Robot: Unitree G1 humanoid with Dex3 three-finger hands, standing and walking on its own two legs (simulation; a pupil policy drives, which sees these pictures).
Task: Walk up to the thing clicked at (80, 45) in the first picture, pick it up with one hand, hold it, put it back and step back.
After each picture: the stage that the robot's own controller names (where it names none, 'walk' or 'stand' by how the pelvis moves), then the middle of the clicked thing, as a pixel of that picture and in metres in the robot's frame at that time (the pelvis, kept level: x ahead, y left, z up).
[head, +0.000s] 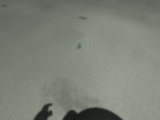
stand; (79, 45) +1.50 +0.28 -0.72
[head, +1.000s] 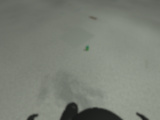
walk; (87, 48) +1.38 +0.13 -0.69
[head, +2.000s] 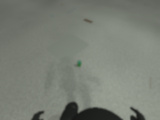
walk; (79, 63) +0.88 +0.19 -0.70
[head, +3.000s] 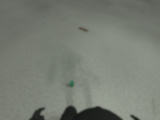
walk; (71, 83) +0.52 +0.20 -0.71
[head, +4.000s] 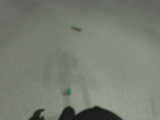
stand; (68, 92) +0.37 +0.21 -0.71
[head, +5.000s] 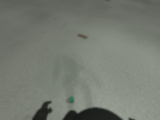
stand; (71, 99) +0.32 +0.21 -0.72
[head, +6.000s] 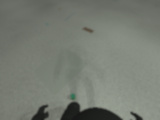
stand; (73, 96) +0.29 +0.19 -0.70
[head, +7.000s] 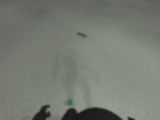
stand; (69, 102) +0.27 +0.20 -0.72
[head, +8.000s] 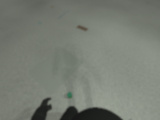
stand; (69, 95) +0.30 +0.21 -0.71
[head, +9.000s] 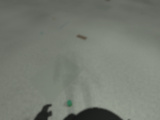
stand; (69, 103) +0.27 +0.22 -0.73
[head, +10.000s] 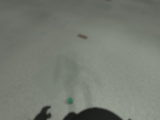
stand; (70, 101) +0.30 +0.22 -0.73
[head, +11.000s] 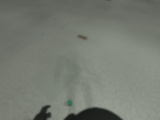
stand; (70, 102) +0.28 +0.23 -0.73
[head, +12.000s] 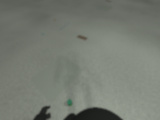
stand; (69, 102) +0.29 +0.24 -0.73
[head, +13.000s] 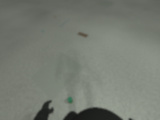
go down; (70, 100) +0.30 +0.23 -0.72
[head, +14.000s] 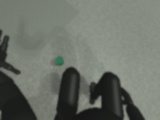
go down; (60, 61) +0.39 +0.24 -0.30
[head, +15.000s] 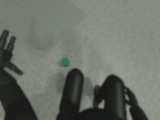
approach; (65, 62) +0.39 +0.23 -0.31
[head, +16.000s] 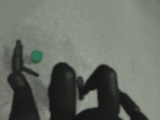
close in; (36, 57) +0.38 +0.27 -0.22
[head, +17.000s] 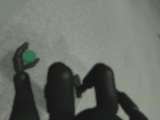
close; (29, 58) +0.37 +0.28 -0.22
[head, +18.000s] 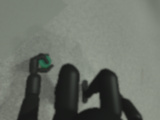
lift; (45, 62) +0.32 +0.28 -0.16
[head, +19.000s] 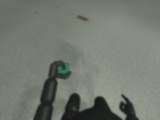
lift; (64, 71) +0.32 +0.18 +0.01
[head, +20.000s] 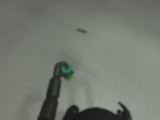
hold; (67, 72) +0.34 +0.17 +0.00
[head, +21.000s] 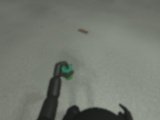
hold; (67, 72) +0.34 +0.17 +0.01
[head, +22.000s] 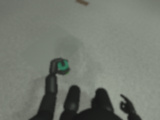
crouch; (64, 68) +0.36 +0.19 -0.06
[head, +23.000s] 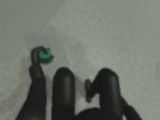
lower; (47, 57) +0.40 +0.25 -0.18
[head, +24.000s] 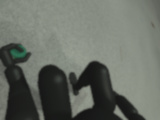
lower; (20, 54) +0.41 +0.28 -0.23
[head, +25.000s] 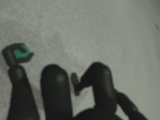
lower; (23, 54) +0.40 +0.29 -0.22
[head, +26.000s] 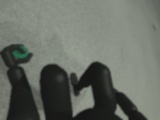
lower; (22, 54) +0.40 +0.29 -0.23
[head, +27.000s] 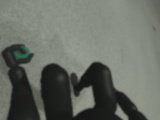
lower; (22, 55) +0.39 +0.29 -0.22
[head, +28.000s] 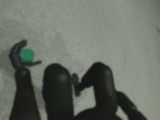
open; (27, 56) +0.38 +0.27 -0.23
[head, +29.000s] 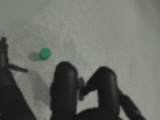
stand; (44, 54) +0.38 +0.25 -0.23
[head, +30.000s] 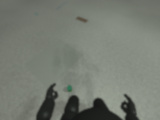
stand; (69, 88) +0.35 +0.20 -0.60
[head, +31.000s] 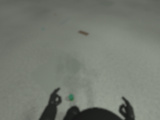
stand; (71, 97) +0.33 +0.20 -0.67
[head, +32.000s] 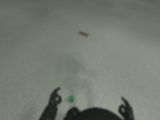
stand; (71, 99) +0.32 +0.19 -0.67
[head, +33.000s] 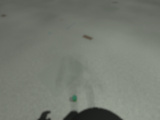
stand; (74, 98) +0.36 +0.19 -0.72
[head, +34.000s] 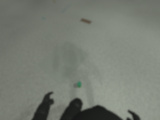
walk; (79, 84) +0.42 +0.13 -0.71
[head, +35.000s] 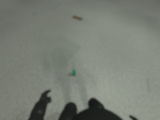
walk; (73, 73) +0.61 +0.18 -0.70
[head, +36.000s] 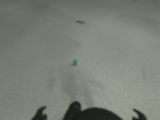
stand; (75, 62) +0.92 +0.31 -0.70
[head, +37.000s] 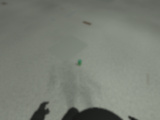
stand; (79, 62) +0.96 +0.21 -0.71
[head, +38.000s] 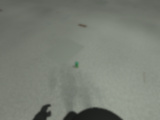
stand; (76, 64) +0.95 +0.25 -0.72
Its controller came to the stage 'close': yes
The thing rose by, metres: 0.72
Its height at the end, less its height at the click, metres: +0.00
